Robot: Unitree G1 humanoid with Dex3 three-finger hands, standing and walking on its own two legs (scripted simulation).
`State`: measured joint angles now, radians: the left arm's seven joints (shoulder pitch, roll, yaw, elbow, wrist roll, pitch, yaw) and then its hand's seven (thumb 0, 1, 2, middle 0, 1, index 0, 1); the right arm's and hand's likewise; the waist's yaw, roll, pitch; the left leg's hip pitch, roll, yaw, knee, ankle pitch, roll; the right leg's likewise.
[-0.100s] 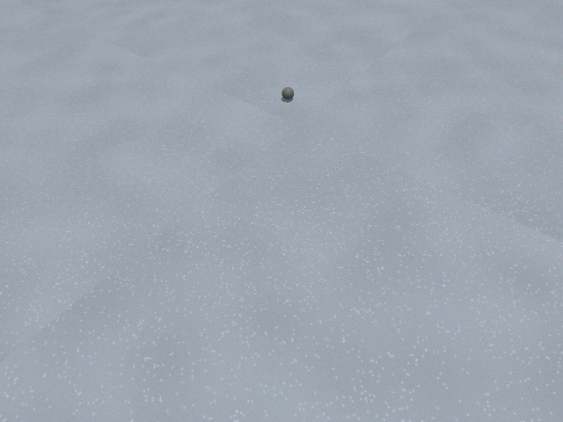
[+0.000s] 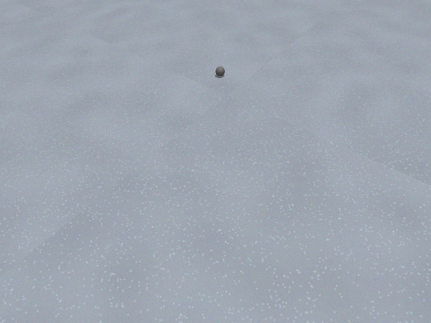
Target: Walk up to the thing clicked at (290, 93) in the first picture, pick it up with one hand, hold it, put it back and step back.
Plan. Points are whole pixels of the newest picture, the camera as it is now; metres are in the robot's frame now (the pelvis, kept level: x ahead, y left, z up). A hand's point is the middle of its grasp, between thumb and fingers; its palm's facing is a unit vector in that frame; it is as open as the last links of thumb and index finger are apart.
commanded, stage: stand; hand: left
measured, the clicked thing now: (220, 71) +2.09 +0.12 -0.74
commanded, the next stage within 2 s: walk up in 1.02 s
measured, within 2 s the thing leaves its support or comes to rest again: neither
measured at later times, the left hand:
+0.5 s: hand out of the picture +0.08 +0.25 -0.15, palm faces -0.01 -0.94 -0.34, open 7.4 cm
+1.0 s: hand out of the picture +0.08 +0.25 -0.15, palm faces -0.01 -0.94 -0.34, open 7.4 cm
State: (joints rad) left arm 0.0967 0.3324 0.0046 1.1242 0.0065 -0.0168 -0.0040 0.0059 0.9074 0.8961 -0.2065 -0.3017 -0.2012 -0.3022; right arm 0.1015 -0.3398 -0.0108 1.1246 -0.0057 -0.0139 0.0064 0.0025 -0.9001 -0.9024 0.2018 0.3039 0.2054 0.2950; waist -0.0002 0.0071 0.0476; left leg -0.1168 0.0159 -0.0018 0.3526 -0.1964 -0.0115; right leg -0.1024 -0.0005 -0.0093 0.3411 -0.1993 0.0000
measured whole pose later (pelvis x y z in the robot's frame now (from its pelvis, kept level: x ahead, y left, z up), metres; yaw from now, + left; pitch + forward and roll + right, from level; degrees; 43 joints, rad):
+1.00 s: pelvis +0.01 +0.00 +0.00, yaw +0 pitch -2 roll +0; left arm 0.11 0.34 0.01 1.12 0.01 -0.01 0.00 0.01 0.91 0.90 -0.21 -0.30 -0.20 -0.30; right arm 0.11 -0.35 0.00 1.13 0.00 -0.01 0.00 0.00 -0.90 -0.90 0.20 0.30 0.21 0.29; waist 0.00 0.01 0.05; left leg -0.09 0.02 0.00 0.32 -0.19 -0.01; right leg -0.08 0.00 -0.01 0.32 -0.20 0.00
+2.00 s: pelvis +0.44 +0.10 -0.03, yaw -32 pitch -3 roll -3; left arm 0.29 0.40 0.04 0.96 0.01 -0.09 0.01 0.01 0.90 0.90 -0.22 -0.30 -0.21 -0.30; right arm 0.19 -0.46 -0.10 0.77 -0.03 0.00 0.16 0.00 -0.90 -0.90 0.20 0.30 0.21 0.30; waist -0.01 0.09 0.04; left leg -0.60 0.20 -0.09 0.81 -0.14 -0.02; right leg -0.19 -0.07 0.05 0.55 -0.33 0.04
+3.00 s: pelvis +0.96 +0.18 -0.05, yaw -49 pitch +0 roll -1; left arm 0.34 0.52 0.09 0.96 0.02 -0.05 0.09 0.01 0.90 0.90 -0.21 -0.30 -0.21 -0.30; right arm 0.20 -0.45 -0.12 0.77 -0.06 0.03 0.12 0.00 -0.90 -0.90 0.20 0.30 0.20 0.29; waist 0.00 0.02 0.09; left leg -0.46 0.12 0.04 0.86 -0.39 -0.04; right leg -0.44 -0.11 0.11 1.07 -0.52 -0.04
